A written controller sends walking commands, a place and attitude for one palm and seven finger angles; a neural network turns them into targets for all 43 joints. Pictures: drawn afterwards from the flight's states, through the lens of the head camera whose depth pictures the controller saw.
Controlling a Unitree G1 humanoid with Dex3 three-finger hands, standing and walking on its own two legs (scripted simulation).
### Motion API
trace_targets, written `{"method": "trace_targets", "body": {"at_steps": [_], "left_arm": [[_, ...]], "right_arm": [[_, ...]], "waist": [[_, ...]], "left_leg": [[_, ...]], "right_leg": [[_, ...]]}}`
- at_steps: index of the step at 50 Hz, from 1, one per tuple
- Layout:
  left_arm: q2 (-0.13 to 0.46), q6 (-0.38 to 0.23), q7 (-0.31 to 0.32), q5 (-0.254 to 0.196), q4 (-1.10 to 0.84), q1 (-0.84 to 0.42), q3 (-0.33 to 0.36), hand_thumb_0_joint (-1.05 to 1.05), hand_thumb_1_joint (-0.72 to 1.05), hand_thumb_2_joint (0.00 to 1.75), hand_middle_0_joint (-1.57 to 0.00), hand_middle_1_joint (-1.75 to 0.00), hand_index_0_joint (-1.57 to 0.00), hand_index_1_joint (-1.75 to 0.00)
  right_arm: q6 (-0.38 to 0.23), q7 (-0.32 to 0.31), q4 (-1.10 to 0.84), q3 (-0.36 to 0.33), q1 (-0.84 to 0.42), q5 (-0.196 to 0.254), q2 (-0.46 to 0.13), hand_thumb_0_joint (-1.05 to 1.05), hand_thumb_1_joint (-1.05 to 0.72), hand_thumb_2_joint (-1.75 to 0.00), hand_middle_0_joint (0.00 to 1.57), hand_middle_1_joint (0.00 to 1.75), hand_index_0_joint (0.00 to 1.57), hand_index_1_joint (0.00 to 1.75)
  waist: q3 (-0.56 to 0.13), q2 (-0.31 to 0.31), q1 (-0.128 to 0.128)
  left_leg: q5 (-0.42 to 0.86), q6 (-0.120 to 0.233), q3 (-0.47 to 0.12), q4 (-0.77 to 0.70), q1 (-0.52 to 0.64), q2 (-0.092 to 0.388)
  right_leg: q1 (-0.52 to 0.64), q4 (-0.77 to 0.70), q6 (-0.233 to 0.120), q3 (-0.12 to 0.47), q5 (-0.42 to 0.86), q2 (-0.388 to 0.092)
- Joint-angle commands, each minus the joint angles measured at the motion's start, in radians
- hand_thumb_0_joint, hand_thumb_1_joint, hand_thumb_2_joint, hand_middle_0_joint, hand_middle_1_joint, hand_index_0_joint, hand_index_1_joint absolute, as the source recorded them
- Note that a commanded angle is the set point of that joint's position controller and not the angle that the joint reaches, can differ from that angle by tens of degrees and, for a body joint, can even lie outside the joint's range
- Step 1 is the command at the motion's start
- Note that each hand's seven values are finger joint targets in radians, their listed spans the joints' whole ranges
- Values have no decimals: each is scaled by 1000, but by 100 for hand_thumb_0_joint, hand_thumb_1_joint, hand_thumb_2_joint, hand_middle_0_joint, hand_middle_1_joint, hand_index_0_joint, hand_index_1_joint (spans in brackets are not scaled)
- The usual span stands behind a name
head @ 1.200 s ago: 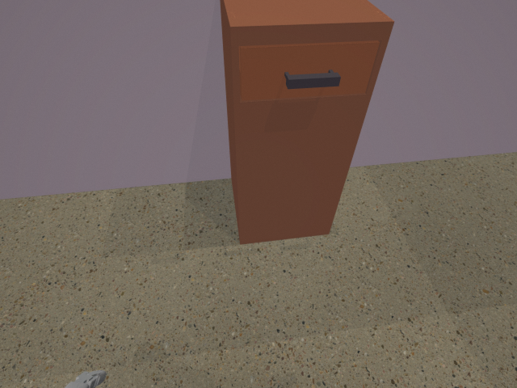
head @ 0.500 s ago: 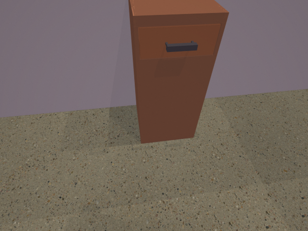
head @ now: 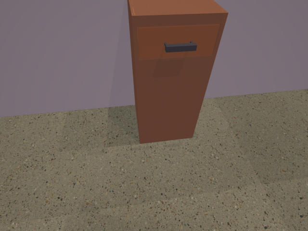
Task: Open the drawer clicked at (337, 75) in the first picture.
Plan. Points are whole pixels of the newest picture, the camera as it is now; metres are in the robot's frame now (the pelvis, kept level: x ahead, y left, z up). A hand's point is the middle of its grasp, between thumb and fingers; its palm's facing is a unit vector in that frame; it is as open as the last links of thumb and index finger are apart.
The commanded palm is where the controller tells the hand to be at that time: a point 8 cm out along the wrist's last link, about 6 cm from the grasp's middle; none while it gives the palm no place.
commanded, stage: look at it before walking up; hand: left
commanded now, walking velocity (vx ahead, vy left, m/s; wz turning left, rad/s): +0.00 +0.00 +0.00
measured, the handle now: (179, 45) +0.90 -0.07 +0.05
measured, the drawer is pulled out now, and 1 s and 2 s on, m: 0.00 0.00 0.00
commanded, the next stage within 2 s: walk to a spot facing it in 0.24 s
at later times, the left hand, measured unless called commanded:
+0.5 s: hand out of the picture +0.07 +0.24 -0.16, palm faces -0.03 -0.94 -0.33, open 7.4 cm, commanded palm none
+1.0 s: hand out of the picture +0.06 +0.13 -0.16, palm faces -0.20 -0.94 -0.26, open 7.4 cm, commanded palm none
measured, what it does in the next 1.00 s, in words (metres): lifts its left foot, turning right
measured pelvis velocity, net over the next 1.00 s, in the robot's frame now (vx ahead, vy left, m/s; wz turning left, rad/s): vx -0.02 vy -0.05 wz -0.30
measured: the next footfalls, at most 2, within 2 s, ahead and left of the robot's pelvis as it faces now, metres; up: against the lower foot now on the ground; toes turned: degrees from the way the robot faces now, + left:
left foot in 1.44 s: +0.06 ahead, +0.10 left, +0.00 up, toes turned -34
right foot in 1.96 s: -0.13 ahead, -0.07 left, +0.00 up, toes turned -60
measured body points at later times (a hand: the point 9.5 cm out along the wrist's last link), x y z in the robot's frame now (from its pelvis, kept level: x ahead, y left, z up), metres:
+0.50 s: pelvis +0.00 +0.00 +0.00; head +0.01 +0.00 +0.45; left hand +0.07 +0.29 -0.14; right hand +0.08 -0.29 -0.14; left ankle +0.00 +0.13 -0.75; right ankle +0.01 -0.12 -0.74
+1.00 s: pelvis -0.02 -0.05 +0.00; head +0.01 -0.09 +0.44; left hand +0.07 +0.18 -0.14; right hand -0.01 -0.32 -0.16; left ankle +0.00 +0.13 -0.65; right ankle -0.01 -0.10 -0.75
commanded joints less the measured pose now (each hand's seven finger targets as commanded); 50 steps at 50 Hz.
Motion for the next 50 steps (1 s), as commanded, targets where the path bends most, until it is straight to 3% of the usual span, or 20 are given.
{"method": "trace_targets", "body": {"at_steps": [1, 18, 19, 22, 26, 28, 30, 32, 34, 35, 36, 37, 38, 39, 40, 42, 45, 50], "left_arm": [[199, -20, 13, 2, -60, -34, 45, 0, 90, 90, -20, -30, -20, -30], [206, -17, 11, 2, -55, -38, 45, 0, 90, 90, -20, -30, -20, -30], [201, -12, 10, 3, -61, -41, 48, 0, 90, 90, -20, -30, -20, -30], [101, 20, 16, 1, -63, 15, 38, 0, 90, 90, -20, -30, -20, -30], [97, 41, 8, 7, -109, 39, 56, 0, 90, 90, -20, -30, -20, -30], [82, 48, 2, 8, -131, 52, 62, 0, 90, 90, -20, -30, -20, -30], [56, 56, -2, 9, -156, 61, 67, 0, 90, 90, -20, -30, -20, -30], [37, 62, -7, 9, -176, 67, 77, 0, 90, 90, -20, -30, -20, -30], [21, 56, -13, 10, -170, 140, 83, 0, 90, 90, -20, -30, -20, -30], [30, 49, -15, 14, -158, 195, 89, 0, 90, 90, -20, -30, -20, -30], [87, 34, -9, 23, -151, 235, 105, 0, 90, 90, -20, -30, -20, -30], [182, 21, 8, 26, -163, 235, 119, 0, 90, 90, -20, -30, -20, -30], [169, 29, 18, 11, -171, 245, 118, 0, 90, 90, -20, -30, -20, -30], [130, 27, 22, 10, -184, 192, 119, 0, 90, 90, -20, -30, -20, -30], [103, 27, 24, 7, -194, 147, 115, 0, 90, 90, -20, -30, -20, -30], [66, 18, 18, 2, -210, 120, 105, 0, 90, 90, -20, -30, -20, -30], [55, 9, 20, 0, -203, 158, 111, 0, 90, 90, -20, -30, -20, -30], [46, 13, 19, 2, -192, 199, 119, 0, 90, 90, -20, -30, -20, -30]], "right_arm": [[-22, -16, -63, -40, -49, -2, -200, 0, -90, -90, 20, 30, 20, 30], [-24, -19, -63, -37, -59, -2, -214, 0, -90, -90, 20, 30, 20, 30], [-24, -22, -65, -40, -49, -3, -208, 0, -90, -90, 20, 30, 20, 30], [-3, -29, -68, -27, 17, -4, -99, 0, -90, -90, 20, 30, 20, 30], [14, -38, -119, -55, 33, -7, -127, 0, -90, -90, 20, 30, 20, 30], [17, -40, -144, -69, 28, -8, -141, 0, -90, -90, 20, 30, 20, 30], [14, -38, -165, -79, 24, -8, -145, 0, -90, -90, 20, 30, 20, 30], [12, -39, -186, -86, 8, -12, -130, 0, -90, -90, 20, 30, 20, 30], [15, -37, -205, -91, -38, -16, -124, 0, -90, -90, 20, 30, 20, 30], [19, -35, -208, -94, -48, -13, -121, 0, -90, -90, 20, 30, 20, 30], [28, -31, -219, -90, -30, -6, -76, 0, -90, -90, 20, 30, 20, 30], [31, -25, -261, -74, -17, -4, 4, 0, -90, -90, 20, 30, 20, 30], [40, -31, -263, -80, -36, -3, -25, 0, -90, -90, 20, 30, 20, 30], [43, -28, -250, -85, -37, -3, -30, 0, -90, -90, 20, 30, 20, 30], [42, -27, -237, -89, -43, -4, -31, 0, -90, -90, 20, 30, 20, 30], [42, -23, -221, -88, -13, -9, -20, 0, -90, -90, 20, 30, 20, 30], [43, -27, -208, -89, 14, -11, -6, 0, -90, -90, 20, 30, 20, 30], [47, -37, -224, -89, -13, -12, -1, 0, -90, -90, 20, 30, 20, 30]], "waist": [[-40, 9, -1], [-37, 14, -1], [-45, 16, -3], [-41, 15, -6], [-34, 50, -6], [-26, 105, -4], [-17, 189, -1], [-10, 193, 6], [-22, 167, 47], [-41, 107, 75], [-36, -111, 89], [-11, -384, 69], [-25, -266, 80], [9, -239, 55], [42, -168, 40], [13, -90, 18], [-68, -72, 22], [-80, -81, 38]], "left_leg": [[101, 33, -93, -68, 12, 107], [131, 32, -89, -80, 37, 113], [148, 31, -80, -66, 43, 118], [175, 15, -33, -11, 46, 127], [162, 41, -38, 9, 48, 180], [171, 76, -60, -3, 34, 238], [258, 149, -102, -40, 23, 326], [314, 182, -79, -30, -21, 367], [302, 128, 12, 79, -67, 328], [228, 83, 61, 191, -109, 283], [-3, 3, 136, 424, -213, 174], [-387, -51, 123, 665, -428, 25], [-380, -32, -10, 749, -395, 43], [-298, -25, -39, 781, -410, 62], [-235, -29, -42, 800, -424, 74], [-134, -44, -44, 799, -409, 75], [-96, -61, -44, 770, -433, 65], [-98, -76, -62, 739, -466, 53]], "right_leg": [[-4, -79, -26, 106, 104, -120], [2, -83, -24, 105, 139, -115], [-2, -67, -26, 107, 169, -112], [-48, 3, -14, 112, 240, -102], [-142, 125, -9, 100, 222, -57], [-189, 236, 1, 69, 118, -23], [-245, 421, 16, 15, -208, -1], [-226, 488, 16, 13, -302, -35], [-122, 352, 10, -18, -205, -44], [-47, 228, 11, -29, -71, -39], [17, 20, -16, 128, 124, -131], [25, -97, -111, 521, 367, -357], [-21, -116, -177, 502, 314, -371], [-68, -144, -162, 473, 165, -313], [-91, -133, -130, 457, 134, -277], [-69, -110, -118, 373, 166, -219], [51, -79, -90, 339, 257, -188], [101, -79, -74, 382, 266, -171]]}}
